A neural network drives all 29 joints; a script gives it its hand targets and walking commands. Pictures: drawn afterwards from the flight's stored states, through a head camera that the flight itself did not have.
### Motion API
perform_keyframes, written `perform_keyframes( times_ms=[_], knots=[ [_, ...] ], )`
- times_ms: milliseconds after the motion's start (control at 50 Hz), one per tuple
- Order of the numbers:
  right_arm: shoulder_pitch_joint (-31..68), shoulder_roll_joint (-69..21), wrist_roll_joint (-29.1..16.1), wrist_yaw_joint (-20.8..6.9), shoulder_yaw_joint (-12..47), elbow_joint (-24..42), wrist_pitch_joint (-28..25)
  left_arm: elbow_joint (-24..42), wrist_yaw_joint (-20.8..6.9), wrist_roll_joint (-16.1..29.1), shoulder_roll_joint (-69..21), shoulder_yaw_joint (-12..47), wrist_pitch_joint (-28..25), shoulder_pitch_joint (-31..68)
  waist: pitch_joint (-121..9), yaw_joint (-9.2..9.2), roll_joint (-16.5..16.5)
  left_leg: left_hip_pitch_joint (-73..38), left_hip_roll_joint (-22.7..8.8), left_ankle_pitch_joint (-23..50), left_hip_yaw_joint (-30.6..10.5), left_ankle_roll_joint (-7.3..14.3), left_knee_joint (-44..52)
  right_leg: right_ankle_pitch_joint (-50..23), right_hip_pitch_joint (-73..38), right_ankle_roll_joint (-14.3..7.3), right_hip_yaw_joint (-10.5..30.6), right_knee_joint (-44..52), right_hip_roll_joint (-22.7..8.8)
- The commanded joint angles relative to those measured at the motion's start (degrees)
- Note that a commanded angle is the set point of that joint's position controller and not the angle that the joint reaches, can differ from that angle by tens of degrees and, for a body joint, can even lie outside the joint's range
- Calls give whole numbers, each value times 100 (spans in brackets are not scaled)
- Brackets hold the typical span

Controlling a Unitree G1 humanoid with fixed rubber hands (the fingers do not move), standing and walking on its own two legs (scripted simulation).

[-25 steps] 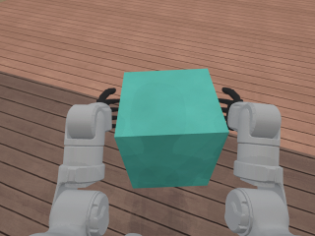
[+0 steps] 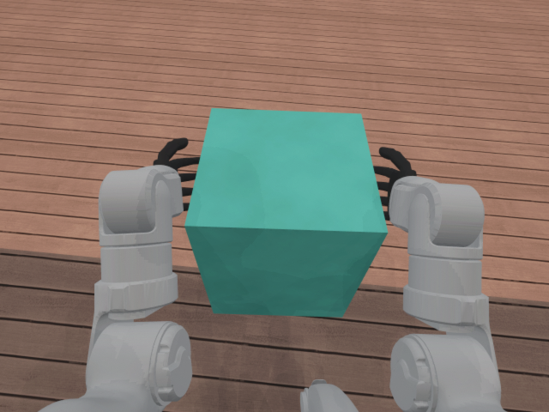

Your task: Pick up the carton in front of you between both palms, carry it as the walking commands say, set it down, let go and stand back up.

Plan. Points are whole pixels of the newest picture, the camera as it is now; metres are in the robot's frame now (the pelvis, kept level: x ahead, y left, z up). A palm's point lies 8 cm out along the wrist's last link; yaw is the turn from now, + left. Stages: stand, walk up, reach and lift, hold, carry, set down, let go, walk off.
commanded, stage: carry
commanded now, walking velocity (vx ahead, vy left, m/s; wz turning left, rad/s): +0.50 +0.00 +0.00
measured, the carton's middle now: (282, 220) +0.39 -0.04 +0.07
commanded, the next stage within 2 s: none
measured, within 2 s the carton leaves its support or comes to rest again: neither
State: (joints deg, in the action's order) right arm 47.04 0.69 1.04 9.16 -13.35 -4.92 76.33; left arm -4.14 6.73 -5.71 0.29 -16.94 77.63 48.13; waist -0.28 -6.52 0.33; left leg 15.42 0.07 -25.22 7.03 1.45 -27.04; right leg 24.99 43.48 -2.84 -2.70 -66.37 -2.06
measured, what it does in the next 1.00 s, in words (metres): climbs: right foot 0.05 m higher, then left foot 0.03 m higher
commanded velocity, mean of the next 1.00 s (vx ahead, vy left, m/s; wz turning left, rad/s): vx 0.50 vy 0.00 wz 0.00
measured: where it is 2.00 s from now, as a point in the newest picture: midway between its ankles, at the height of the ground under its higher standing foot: (244, 170)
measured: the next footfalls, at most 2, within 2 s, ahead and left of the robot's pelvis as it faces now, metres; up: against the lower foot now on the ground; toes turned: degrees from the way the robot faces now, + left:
right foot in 0.12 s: +0.27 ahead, -0.12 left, +0.05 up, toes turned -6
left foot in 0.50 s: +0.52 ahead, +0.09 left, +0.08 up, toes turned +7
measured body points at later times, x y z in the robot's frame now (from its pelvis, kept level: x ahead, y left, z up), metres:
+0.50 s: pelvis +0.33 -0.01 +0.04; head +0.35 -0.01 +0.49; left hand +0.71 +0.18 +0.21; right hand +0.73 -0.13 +0.22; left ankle +0.47 +0.09 -0.66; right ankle +0.23 -0.11 -0.69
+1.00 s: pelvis +0.65 -0.02 +0.09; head +0.66 -0.02 +0.54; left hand +1.02 +0.15 +0.24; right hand +1.05 -0.15 +0.25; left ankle +0.52 +0.09 -0.54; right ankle +0.72 -0.10 -0.62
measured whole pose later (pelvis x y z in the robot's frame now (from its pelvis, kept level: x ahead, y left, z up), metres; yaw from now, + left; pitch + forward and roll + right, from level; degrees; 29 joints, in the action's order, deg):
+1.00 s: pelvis +0.65 -0.02 +0.09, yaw +1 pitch +3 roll -1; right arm 48.9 2.5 3.3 6.8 -15.9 -11.2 76.2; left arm -8.8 7.6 -5.7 -0.9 -13.3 76.4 47.0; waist -2.2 3.3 0.9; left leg 24.5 -0.8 -27.2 0.0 0.9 -71.1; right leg 13.6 29.3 -5.3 -8.7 -40.2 0.8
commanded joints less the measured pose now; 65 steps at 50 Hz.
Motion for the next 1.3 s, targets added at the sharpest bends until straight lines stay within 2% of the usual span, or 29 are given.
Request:
perform_keyframes(
  times_ms=[0,60,100,120,140,160,200,240,300,420,480,500,520,540,580,600,760,820,860,880,900,920,940,980,1040,1100,1220,1260,1280],
  knots=[
    [4948,-6370,-2903,-1585,3409,858,-88,327,-857,1993,-5499,3170,-169,3885,-2565,205,603,-2084,-1469,1847,-1515,1107,881,-125,104,13,-192,1257,-87],
    [4573,-6224,-2657,-1610,3294,319,-34,-41,-938,2025,-5503,3247,-118,3740,-2561,457,942,-1531,-1329,3347,-773,786,496,-162,-1470,-146,-1074,2365,493],
    [4361,-6241,-2517,-1641,3254,-21,-26,-374,-1032,2121,-5630,3262,-160,3641,-3275,1091,559,-423,-1003,4834,49,266,-1349,-785,-4417,-446,-1135,3044,746],
    [4433,-6199,-2436,-1662,3164,-61,-23,-440,-1085,2180,-5705,3269,-205,3540,-3803,1396,-327,979,-616,3161,89,-53,-2909,760,-5820,-899,1277,3671,-502],
    [4494,-6295,-2351,-1689,3094,-87,-20,-361,-1130,2243,-5760,3306,-266,3742,-3733,1249,-1955,2586,338,-420,-283,-202,-4178,-68,-6428,-1715,4132,4565,-1638],
    [4578,-6293,-2248,-1671,3039,-131,-52,-188,-1180,2435,-5946,3408,-255,3907,-3341,1309,-1297,3251,296,-683,-869,-71,-5322,-931,-6328,-1843,4257,4459,-1701],
    [4343,-6225,-2078,-1558,2854,-83,-106,382,-1288,2957,-6400,3723,-288,4592,-3027,1285,-98,3584,-62,-341,-977,101,-5727,-2602,-5818,-1511,3045,3855,-1514],
    [4232,-6069,-1856,-1408,2707,102,-137,861,-1363,3387,-6715,3934,-337,5182,-3051,1094,-173,3321,-239,-100,-941,174,-5128,-1859,-5421,-1124,2350,4068,-1294],
    [4175,-5772,-1569,-1216,2615,343,-172,1165,-1413,3640,-6744,3969,-345,5428,-2899,1031,-488,3308,-236,-184,-672,158,-4466,-1401,-5140,-1164,1971,4391,-1296],
    [3902,-5383,-1359,-1118,2718,131,-51,502,-1405,3353,-6309,3762,-193,4826,-2541,1025,-781,1746,-5,511,204,90,-1563,-2196,-4341,-830,609,4614,-1017],
    [3682,-5517,-1516,-1247,2730,-390,-25,34,-1432,3140,-6253,3631,-135,4566,-3250,229,-345,-1532,584,852,828,352,-724,-4326,-3250,-316,-479,2543,-699],
    [3634,-5574,-1619,-1295,2750,-470,-39,-51,-1439,3029,-6171,3530,-122,4562,-3786,-83,296,-2994,-589,-465,-1170,726,-345,-2849,-2028,42,-478,1061,-460],
    [3811,-5636,-1699,-1334,2761,-484,-90,-125,-1452,2906,-6238,3399,-96,4493,-3871,-33,1861,-3635,-1865,-469,-4451,1541,626,22,-472,238,-172,-239,507],
    [3998,-5882,-1889,-1395,2891,-371,-77,-190,-1417,2785,-6172,3329,-115,4607,-3442,77,1411,-3616,-1982,444,-4869,1685,806,564,307,173,374,-1339,535],
    [4651,-6391,-2388,-1520,3235,172,-107,-205,-1288,2460,-6031,3115,-137,4274,-3000,95,57,-3002,-1820,2516,-3551,1407,109,201,645,54,442,-1772,169],
    [5021,-6574,-2629,-1559,3369,455,-128,-164,-1224,2360,-5991,3054,-161,4181,-2913,164,-67,-2719,-1684,2606,-3138,1233,103,64,589,-1,480,-1521,69],
    [5190,-6503,-2984,-1599,3362,834,-59,302,-833,1917,-5483,3031,-153,3984,-2598,217,523,-2025,-1505,1700,-1655,1123,872,-84,1,14,-93,1306,-65],
    [4753,-6342,-2738,-1621,3241,305,-7,-18,-883,1911,-5444,3127,-100,3800,-2472,364,839,-1490,-1330,2691,-901,764,702,-412,-1380,-72,-945,2540,426],
    [4499,-6332,-2581,-1651,3184,-67,-3,-329,-974,1996,-5574,3176,-125,3727,-2905,838,686,-856,-1078,4525,-108,362,-646,-1035,-3510,-277,-1373,3231,789],
    [4503,-6308,-2501,-1666,3117,-187,-2,-514,-1023,2069,-5640,3179,-157,3589,-3447,1142,423,287,-829,4290,108,43,-1784,-700,-5283,-654,-406,3195,380],
    [4556,-6355,-2437,-1695,3028,-150,5,-484,-1071,2081,-5692,3211,-236,3639,-3993,1280,-1102,1741,-255,2703,45,-269,-3589,344,-6274,-1392,2492,3815,-1078],
    [4643,-6354,-2342,-1706,2999,-153,-12,-317,-1119,2241,-5900,3291,-267,3758,-3426,1308,-1609,2837,493,-336,-420,-245,-4815,-1089,-6108,-1697,4000,4645,-1486],
    [4541,-6372,-2257,-1670,2959,-233,-57,-19,-1168,2469,-6077,3388,-250,4038,-3131,1206,-637,3004,187,-275,-965,-3,-5507,-2185,-5770,-1631,3699,4359,-1596],
    [4398,-6284,-2105,-1544,2797,-117,-92,513,-1249,2935,-6396,3718,-278,4836,-2949,1212,-137,3234,-136,-97,-975,140,-5505,-3285,-5396,-1413,2753,3937,-1571],
    [4338,-6001,-1803,-1310,2657,218,-121,1094,-1350,3458,-6632,3923,-320,5403,-2876,986,-493,2998,-254,172,-875,116,-4351,-2518,-4975,-1061,2098,4233,-1319],
    [4191,-5727,-1551,-1115,2642,404,-111,1181,-1379,3571,-6581,3885,-249,5365,-2804,1083,-541,2747,-194,198,-568,49,-2902,-3009,-4814,-1113,1569,4376,-1313],
    [3836,-5542,-1461,-1136,2770,-42,45,329,-1390,3148,-6183,3638,-125,4574,-2628,1008,-882,1129,182,1960,119,134,-419,-4371,-4572,-468,303,4019,-951],
    [3814,-5664,-1607,-1253,2795,-302,70,37,-1380,3006,-6140,3562,-112,4420,-2915,645,-662,-380,348,2506,448,241,415,-5026,-4281,-160,-292,2951,-680],
    [3792,-5723,-1703,-1316,2786,-420,68,-101,-1371,2913,-6089,3493,-116,4356,-3158,415,-437,-1556,-140,2336,-11,305,231,-4019,-3472,28,-347,2155,-611]
  ],
)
